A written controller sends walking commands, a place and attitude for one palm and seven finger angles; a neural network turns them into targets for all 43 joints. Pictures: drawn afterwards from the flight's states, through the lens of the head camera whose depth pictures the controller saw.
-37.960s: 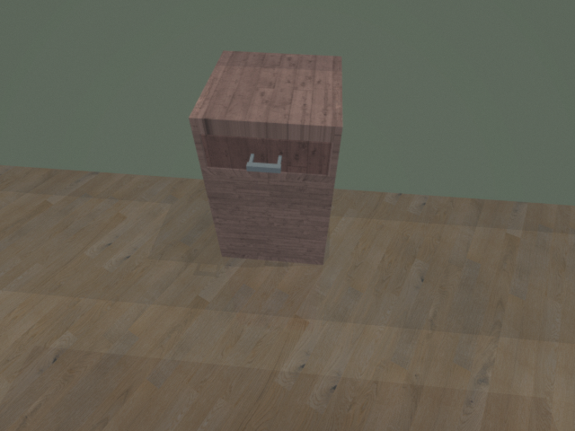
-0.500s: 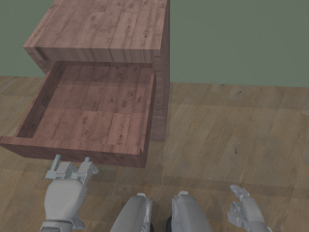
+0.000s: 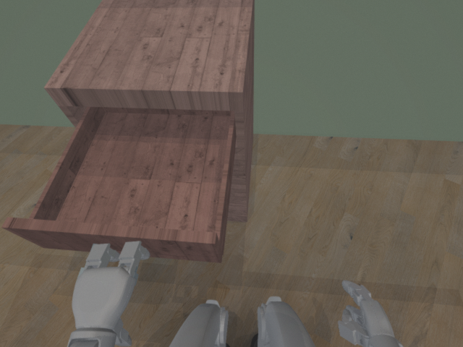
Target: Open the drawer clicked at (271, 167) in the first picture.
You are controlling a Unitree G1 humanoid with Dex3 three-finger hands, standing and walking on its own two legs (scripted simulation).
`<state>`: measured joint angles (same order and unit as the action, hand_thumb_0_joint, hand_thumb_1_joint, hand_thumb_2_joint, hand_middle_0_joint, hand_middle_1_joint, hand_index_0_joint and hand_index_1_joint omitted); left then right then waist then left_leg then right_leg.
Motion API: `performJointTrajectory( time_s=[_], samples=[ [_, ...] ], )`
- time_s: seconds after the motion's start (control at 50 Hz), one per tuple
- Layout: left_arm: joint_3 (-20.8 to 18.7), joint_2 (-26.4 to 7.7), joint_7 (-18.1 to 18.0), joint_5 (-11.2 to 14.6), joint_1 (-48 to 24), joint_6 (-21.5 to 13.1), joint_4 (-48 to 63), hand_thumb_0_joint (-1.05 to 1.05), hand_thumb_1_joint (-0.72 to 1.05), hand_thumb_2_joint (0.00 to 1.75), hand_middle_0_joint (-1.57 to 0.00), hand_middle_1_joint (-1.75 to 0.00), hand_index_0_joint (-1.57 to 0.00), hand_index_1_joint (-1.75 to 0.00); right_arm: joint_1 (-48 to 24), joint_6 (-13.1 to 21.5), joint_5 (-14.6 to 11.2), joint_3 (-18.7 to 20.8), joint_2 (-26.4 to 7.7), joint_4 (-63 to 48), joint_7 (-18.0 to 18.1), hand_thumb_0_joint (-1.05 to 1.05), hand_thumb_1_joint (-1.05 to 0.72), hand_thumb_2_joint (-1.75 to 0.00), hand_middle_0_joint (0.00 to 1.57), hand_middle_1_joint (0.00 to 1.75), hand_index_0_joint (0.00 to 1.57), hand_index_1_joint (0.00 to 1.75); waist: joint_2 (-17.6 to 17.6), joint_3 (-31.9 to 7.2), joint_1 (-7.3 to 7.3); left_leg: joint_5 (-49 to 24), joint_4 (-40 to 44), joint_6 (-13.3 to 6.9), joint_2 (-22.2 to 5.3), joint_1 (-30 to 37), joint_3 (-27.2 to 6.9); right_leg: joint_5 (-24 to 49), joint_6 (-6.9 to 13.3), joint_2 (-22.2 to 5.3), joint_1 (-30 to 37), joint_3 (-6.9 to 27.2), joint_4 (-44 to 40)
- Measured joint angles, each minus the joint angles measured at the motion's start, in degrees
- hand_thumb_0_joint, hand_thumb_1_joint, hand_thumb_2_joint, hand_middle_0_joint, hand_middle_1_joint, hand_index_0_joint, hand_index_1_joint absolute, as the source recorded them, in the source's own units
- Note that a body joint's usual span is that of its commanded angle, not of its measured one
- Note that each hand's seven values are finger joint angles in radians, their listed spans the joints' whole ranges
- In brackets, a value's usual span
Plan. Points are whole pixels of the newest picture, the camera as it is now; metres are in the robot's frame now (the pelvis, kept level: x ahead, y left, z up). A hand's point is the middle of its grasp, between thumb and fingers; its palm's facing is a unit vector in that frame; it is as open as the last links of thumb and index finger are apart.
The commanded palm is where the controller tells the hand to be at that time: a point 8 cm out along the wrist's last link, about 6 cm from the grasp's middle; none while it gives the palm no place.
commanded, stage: lift the hand off the handle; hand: left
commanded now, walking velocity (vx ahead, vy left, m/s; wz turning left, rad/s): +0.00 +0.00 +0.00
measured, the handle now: (112, 264) +0.27 +0.25 -0.06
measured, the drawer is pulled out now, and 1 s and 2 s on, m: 0.30 0.30 0.30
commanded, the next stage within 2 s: none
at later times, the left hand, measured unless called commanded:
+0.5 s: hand (114, 296) +0.20 +0.21 -0.02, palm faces -0.09 -0.12 -0.99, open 13.8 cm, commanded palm +0.19 +0.21 +0.03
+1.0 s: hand (101, 299) +0.20 +0.21 +0.02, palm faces -0.09 -0.11 -0.99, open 13.8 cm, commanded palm +0.19 +0.21 +0.07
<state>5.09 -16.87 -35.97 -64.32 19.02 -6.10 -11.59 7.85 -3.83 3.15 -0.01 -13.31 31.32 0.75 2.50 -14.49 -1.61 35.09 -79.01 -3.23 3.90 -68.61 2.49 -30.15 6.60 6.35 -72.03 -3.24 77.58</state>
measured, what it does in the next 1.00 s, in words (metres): stands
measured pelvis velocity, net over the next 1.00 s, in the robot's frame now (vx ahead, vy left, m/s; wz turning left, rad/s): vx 0.02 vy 0.00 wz -0.01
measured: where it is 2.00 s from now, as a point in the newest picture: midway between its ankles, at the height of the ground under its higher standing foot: outside the picture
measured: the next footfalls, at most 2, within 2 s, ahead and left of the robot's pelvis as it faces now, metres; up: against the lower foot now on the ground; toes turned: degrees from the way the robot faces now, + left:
none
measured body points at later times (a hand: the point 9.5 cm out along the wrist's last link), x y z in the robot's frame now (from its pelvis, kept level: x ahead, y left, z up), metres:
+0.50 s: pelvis +0.01 +0.00 +0.03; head +0.09 -0.03 +0.47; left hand +0.20 +0.21 +0.04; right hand +0.21 -0.22 -0.08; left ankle +0.02 +0.09 -0.60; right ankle +0.05 -0.05 -0.60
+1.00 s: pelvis +0.02 +0.00 +0.05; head +0.08 -0.03 +0.49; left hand +0.20 +0.21 +0.07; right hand +0.22 -0.23 -0.05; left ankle +0.02 +0.09 -0.60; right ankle +0.05 -0.05 -0.60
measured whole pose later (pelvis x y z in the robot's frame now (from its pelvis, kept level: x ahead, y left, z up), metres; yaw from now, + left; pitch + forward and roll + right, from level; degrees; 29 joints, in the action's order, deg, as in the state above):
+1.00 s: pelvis +0.02 +0.00 +0.05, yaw -1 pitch +19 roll +1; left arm 5.3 -18.2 -32.0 -63.2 28.6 -7.3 -4.6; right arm 10.4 -5.2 3.1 -0.1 -14.0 27.3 -1.0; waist 2.7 -13.5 -2.5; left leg 32.1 -65.8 -3.3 4.0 -52.5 2.2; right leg -27.7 6.3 6.8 -56.1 -1.4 65.2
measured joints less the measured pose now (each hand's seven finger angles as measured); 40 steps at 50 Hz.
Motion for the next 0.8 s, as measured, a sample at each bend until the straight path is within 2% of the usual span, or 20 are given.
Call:
performJointTrajectory(
  time_s=[0.08,0.24,0.46,0.68,0.8],
  samples=[
    [1.0,0.4,0.8,0.2,1.5,0.4,-0.3,0.0,-0.49,0.3,-0.31,-1.2,-0.32,-1.2,0.4,-0.1,-0.1,-0.2,-0.2,-0.5,-0.1,0.01,-0.91,-0.9,0.2,0.3,0.2,0.3,0.1,0.1,-0.05,-0.6,2.0,-0.1,0.1,2.2,-0.1,0.4,-0.2,0.0,2.3,0.3,-2.0],
    [1.3,-0.1,0.8,-1.1,2.3,-1.2,0.9,0.0,-0.49,0.3,-0.32,-1.2,-0.32,-1.2,0.4,-0.1,0.5,0.1,-0.6,-1.4,-0.2,0.01,-0.91,-0.9,0.2,0.3,0.2,0.3,0.0,-0.2,-0.32,-0.7,3.3,-0.2,0.2,3.8,-0.3,0.5,-0.2,0.0,3.9,0.3,-3.2],
    [0.9,0.3,1.9,0.5,4.1,0.2,2.7,0.0,-0.49,0.3,-0.32,-1.2,-0.32,-1.2,0.8,-0.8,-0.1,-0.1,-0.1,-2.4,-0.9,0.01,-0.91,-0.9,0.2,0.3,0.2,0.3,0.3,0.1,-0.54,-1.0,6.1,-0.3,0.2,7.8,-0.1,0.7,-0.4,0.1,7.8,0.9,-5.6],
    [0.9,-0.5,2.4,-0.1,5.4,-0.8,4.4,0.0,-0.49,0.3,-0.32,-1.2,-0.32,-1.2,1.7,-1.0,0.2,-0.3,-0.3,-3.1,-1.1,0.01,-0.91,-0.9,0.2,0.3,0.2,0.3,0.2,0.3,-0.61,-1.6,8.5,-0.1,0.1,10.5,-0.4,1.2,-0.3,0.3,10.5,1.1,-8.1],
    [0.7,-0.1,3.1,1.6,7.1,-0.3,6.4,0.0,-0.49,0.3,-0.32,-1.2,-0.32,-1.2,2.2,-1.3,-0.1,0.1,-0.5,-3.3,-1.4,0.01,-0.91,-0.9,0.2,0.3,0.2,0.3,0.7,0.3,-0.48,-1.8,10.3,-0.2,0.1,13.0,0.0,1.4,-0.4,0.5,12.8,1.8,-9.5]
  ],
)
